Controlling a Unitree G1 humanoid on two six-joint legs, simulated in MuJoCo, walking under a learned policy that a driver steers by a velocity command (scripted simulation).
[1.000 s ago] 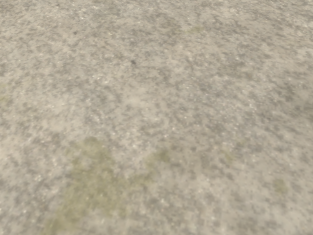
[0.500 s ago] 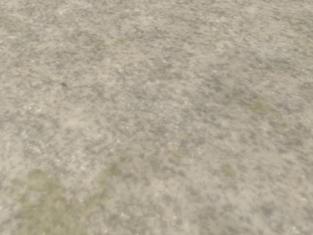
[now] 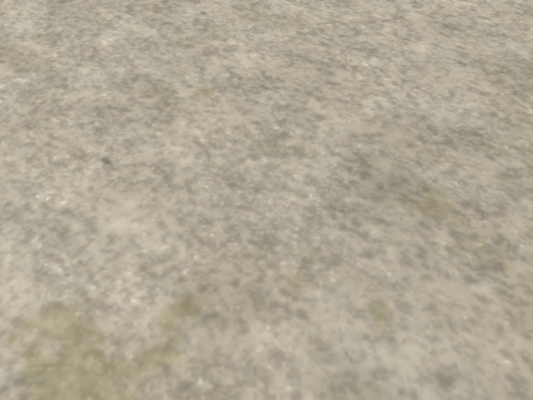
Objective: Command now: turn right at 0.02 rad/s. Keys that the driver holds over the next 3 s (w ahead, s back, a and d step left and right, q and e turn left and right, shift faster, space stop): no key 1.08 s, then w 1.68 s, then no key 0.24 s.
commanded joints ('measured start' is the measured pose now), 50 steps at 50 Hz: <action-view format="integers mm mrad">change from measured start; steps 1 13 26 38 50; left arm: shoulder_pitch -33 9 19 36 67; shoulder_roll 93 98 88 77 62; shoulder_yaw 24 25 17 6 -6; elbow -37 104 224 288 318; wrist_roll -2 -9 -12 -13 -13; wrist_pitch -17 -20 -15 -12 -13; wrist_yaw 5 19 26 29 30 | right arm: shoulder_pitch -5 19 52 86 115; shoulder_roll -116 -96 -86 -70 -53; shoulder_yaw -25 -19 -14 -4 3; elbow -46 25 109 168 207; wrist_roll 2 6 10 11 13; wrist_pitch -12 -8 -7 -6 -5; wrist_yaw -10 -15 -22 -24 -23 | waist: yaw -4 2 8 11 11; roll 9 3 7 7 9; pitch -27 -12 3 14 24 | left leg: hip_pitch -23 -14 -10 -12 -17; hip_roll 32 14 2 -4 -8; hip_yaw -35 -21 -12 -11 -12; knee -99 -107 -124 -135 -141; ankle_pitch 100 124 134 128 122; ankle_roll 18 22 25 31 36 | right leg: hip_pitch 13 30 40 33 23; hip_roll -45 -44 -37 -32 -30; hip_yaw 51 42 26 13 4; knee -84 -89 -105 -117 -121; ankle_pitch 133 172 179 166 154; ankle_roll -25 -14 -10 -4 1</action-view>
